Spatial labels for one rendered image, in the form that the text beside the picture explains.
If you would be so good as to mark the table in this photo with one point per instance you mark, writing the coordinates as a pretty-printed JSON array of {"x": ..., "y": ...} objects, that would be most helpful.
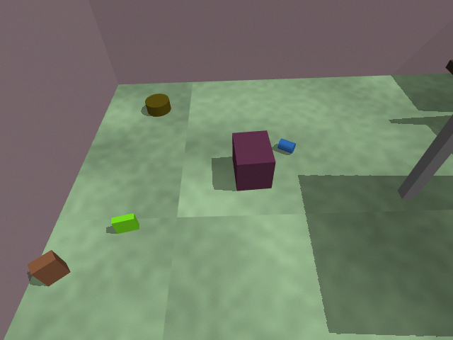
[{"x": 431, "y": 161}]

